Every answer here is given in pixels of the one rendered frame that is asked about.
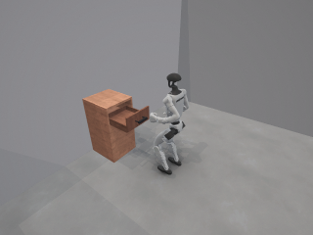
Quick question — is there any handle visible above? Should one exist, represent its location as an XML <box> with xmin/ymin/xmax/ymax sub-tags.
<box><xmin>135</xmin><ymin>117</ymin><xmax>148</xmax><ymax>124</ymax></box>

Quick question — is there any left robot forearm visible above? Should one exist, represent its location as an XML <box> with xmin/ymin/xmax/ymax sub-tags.
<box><xmin>156</xmin><ymin>115</ymin><xmax>178</xmax><ymax>124</ymax></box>

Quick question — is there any robot right upper arm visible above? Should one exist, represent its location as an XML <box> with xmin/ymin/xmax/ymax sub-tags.
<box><xmin>179</xmin><ymin>89</ymin><xmax>190</xmax><ymax>111</ymax></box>

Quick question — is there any cabinet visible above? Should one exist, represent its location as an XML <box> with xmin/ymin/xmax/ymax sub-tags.
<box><xmin>82</xmin><ymin>89</ymin><xmax>136</xmax><ymax>163</ymax></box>

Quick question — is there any robot left upper arm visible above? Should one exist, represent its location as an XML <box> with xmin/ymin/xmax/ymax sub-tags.
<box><xmin>162</xmin><ymin>95</ymin><xmax>180</xmax><ymax>120</ymax></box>

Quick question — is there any robot left hand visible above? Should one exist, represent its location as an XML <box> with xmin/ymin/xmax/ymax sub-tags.
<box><xmin>150</xmin><ymin>113</ymin><xmax>157</xmax><ymax>122</ymax></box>

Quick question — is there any robot left thigh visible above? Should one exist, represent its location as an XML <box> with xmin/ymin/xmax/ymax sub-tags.
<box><xmin>154</xmin><ymin>128</ymin><xmax>176</xmax><ymax>151</ymax></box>

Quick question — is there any robot thigh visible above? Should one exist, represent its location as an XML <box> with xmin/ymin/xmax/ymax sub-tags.
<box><xmin>165</xmin><ymin>119</ymin><xmax>186</xmax><ymax>143</ymax></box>
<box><xmin>154</xmin><ymin>128</ymin><xmax>176</xmax><ymax>151</ymax></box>

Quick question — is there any drawer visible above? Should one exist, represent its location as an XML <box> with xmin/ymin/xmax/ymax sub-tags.
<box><xmin>108</xmin><ymin>105</ymin><xmax>150</xmax><ymax>133</ymax></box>

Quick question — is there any robot right thigh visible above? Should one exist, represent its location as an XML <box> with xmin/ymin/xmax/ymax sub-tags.
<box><xmin>165</xmin><ymin>119</ymin><xmax>186</xmax><ymax>143</ymax></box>

